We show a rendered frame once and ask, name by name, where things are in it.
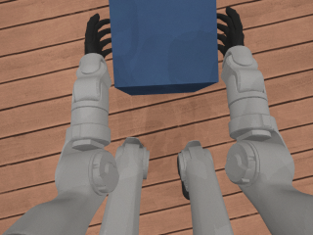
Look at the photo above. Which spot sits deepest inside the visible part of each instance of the left robot thigh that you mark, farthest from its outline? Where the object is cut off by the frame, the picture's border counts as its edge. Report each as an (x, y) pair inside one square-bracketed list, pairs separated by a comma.
[(122, 211)]

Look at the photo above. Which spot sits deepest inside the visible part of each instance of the robot left hand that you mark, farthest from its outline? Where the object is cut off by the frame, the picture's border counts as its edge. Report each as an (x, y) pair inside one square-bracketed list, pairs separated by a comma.
[(92, 43)]

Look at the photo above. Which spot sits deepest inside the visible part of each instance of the carton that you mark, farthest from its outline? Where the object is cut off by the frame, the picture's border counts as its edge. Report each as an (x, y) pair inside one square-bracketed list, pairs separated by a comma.
[(164, 46)]

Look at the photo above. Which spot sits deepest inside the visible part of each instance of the robot right hand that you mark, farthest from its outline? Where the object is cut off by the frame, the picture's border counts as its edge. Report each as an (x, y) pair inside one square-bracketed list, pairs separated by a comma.
[(233, 30)]

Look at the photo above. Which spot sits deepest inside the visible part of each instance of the robot left upper arm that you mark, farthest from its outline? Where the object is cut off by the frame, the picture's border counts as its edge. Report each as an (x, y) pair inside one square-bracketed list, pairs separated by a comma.
[(83, 181)]

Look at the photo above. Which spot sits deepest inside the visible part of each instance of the right robot shin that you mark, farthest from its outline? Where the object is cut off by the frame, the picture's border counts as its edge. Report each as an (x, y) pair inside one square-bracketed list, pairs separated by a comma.
[(195, 143)]

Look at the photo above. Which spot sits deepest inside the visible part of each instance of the right robot forearm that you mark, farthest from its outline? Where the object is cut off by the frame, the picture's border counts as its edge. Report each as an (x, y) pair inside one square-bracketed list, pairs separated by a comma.
[(247, 99)]

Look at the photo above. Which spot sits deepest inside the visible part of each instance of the robot right upper arm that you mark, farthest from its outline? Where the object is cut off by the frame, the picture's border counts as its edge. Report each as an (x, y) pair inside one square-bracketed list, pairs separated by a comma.
[(264, 171)]

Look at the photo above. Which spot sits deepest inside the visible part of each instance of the left robot forearm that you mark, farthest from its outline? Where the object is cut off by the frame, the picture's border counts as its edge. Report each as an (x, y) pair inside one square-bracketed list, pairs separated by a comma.
[(90, 107)]

